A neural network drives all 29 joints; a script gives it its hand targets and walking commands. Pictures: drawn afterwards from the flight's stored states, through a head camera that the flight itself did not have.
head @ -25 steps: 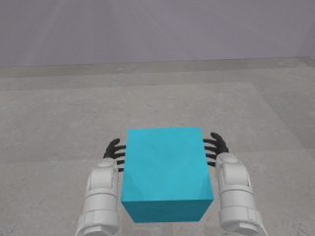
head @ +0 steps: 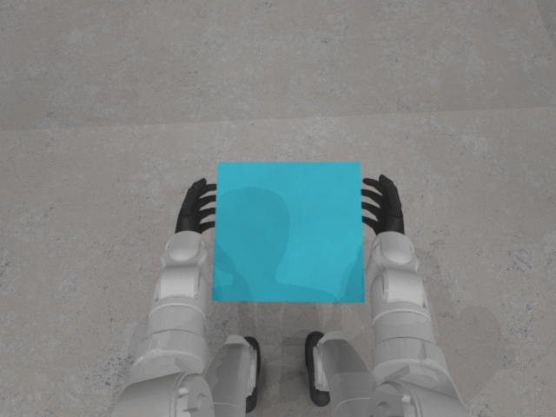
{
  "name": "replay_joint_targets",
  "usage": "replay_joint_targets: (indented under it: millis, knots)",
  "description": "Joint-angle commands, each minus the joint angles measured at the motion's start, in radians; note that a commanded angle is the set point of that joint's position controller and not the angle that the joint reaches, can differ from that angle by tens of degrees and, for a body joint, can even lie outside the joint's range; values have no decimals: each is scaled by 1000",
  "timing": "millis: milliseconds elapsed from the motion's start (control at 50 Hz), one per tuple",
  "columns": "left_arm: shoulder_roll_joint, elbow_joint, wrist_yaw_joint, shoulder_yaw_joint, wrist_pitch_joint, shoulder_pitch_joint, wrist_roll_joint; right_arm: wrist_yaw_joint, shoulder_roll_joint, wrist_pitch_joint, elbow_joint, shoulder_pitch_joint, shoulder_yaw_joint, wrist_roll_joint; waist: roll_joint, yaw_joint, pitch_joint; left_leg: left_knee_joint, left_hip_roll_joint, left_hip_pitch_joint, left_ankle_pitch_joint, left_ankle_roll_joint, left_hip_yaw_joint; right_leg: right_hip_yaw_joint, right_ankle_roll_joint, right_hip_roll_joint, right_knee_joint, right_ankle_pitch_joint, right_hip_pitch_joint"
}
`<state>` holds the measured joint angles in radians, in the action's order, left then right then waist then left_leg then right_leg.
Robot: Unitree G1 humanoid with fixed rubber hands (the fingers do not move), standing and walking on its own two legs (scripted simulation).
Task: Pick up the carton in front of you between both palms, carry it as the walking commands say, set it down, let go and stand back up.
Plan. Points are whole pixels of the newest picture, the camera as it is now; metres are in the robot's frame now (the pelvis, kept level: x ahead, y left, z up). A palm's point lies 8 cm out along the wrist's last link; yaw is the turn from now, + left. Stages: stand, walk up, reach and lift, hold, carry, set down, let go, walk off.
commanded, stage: set down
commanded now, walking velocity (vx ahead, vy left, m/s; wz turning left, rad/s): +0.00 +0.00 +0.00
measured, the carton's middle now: (288, 237) +0.38 -0.01 -0.17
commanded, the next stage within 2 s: none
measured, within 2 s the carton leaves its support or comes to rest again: rests again in 1.88 s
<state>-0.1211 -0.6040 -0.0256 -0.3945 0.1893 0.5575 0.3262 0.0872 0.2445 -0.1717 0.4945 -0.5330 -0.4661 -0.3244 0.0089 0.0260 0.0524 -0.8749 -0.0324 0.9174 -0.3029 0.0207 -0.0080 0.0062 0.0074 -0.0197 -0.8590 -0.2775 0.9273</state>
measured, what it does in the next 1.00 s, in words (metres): lowers itself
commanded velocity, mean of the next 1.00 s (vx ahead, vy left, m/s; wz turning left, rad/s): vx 0.00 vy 0.00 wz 0.00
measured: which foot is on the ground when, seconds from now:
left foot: down 0.00-1.00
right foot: down 0.00-1.00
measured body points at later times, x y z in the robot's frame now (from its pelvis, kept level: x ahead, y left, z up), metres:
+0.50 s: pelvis -0.02 +0.01 -0.14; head +0.21 +0.01 +0.25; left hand +0.44 +0.15 -0.22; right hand +0.41 -0.15 -0.21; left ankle +0.06 +0.11 -0.68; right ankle +0.07 -0.11 -0.68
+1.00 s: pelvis -0.05 +0.02 -0.26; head +0.26 +0.04 +0.07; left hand +0.49 +0.15 -0.38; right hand +0.43 -0.14 -0.37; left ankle +0.06 +0.11 -0.68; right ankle +0.07 -0.11 -0.68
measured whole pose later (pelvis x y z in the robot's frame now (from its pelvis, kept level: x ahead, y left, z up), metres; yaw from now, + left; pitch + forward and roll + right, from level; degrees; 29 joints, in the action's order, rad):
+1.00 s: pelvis -0.05 +0.02 -0.26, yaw -2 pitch +46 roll -4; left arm 0.17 -0.93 -0.07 -0.24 0.25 1.21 0.17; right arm 0.21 0.15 -0.21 0.58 -1.01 -0.57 -0.17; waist 0.01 0.04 -0.05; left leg -1.88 -0.04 2.16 -0.52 0.05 0.01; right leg 0.00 -0.04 -0.03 -1.83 -0.49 2.14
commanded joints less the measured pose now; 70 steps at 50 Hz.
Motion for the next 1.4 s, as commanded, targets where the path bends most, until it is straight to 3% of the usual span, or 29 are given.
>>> replay_joint_targets:
  millis: [0, 80, 160, 220, 480, 960, 1240, 1260, 1320, 1380]
  knots:
    - [-790, 59, 222, 602, -113, 549, -167, -218, 796, 75, 45, -461, 625, 147, -47, 0, -1035, -76, -90, -263, 476, -16, -81, 62, -27, -108, -108, 457, -287]
    - [-785, 67, 223, 647, -92, 544, -198, -212, 796, 53, 25, -453, 669, 167, -60, 3, -1105, -153, -96, -147, 413, -27, -73, 55, -33, -115, -186, 382, -133]
    - [-791, 2, 243, 607, -33, 572, -183, -224, 804, -5, 60, -483, 629, 152, -60, 2, -1005, -195, -101, 30, 219, -21, -58, 41, -31, -120, -238, 207, 21]
    - [-795, -51, 256, 562, 2, 610, -169, -232, 812, -42, 86, -531, 588, 140, -54, 0, -965, -236, -103, 125, 144, -15, -51, 26, -31, -123, -281, 124, 125]
    - [-740, -135, 240, 503, 9, 830, -197, -185, 800, -51, 139, -760, 522, 175, -53, 4, -1094, -479, -125, 381, 66, -12, -24, -13, -45, -146, -525, 48, 389]
    - [-583, -266, 210, 497, 12, 1151, -264, -131, 653, -41, 134, -1114, 428, 244, -104, 21, -1158, -812, -109, 587, 21, -7, -17, -84, -56, -146, -894, -19, 746]
    - [-453, -329, 193, 584, -25, 1314, -367, -106, 525, 5, 127, -1277, 424, 323, -142, 44, -1116, -987, -78, 604, 97, -9, -33, -104, -59, -118, -1075, 33, 813]
    - [-441, -301, 193, 594, -34, 1342, -380, -107, 539, 2, 165, -1218, 416, 319, -151, 34, -1108, -994, -80, 616, 86, -11, -25, -101, -55, -118, -1079, 34, 798]
    - [-432, -293, 191, 623, -47, 1375, -400, -118, 577, 0, 249, -1169, 364, 322, -204, 47, -1099, -1025, -69, 582, 163, -12, -35, -100, -53, -119, -1115, 82, 855]
    - [-454, -311, 190, 627, -38, 1328, -399, -134, 590, -7, 263, -1168, 344, 330, -239, 46, -1081, -1048, -61, 518, 237, -17, -49, -108, -59, -123, -1131, 69, 946]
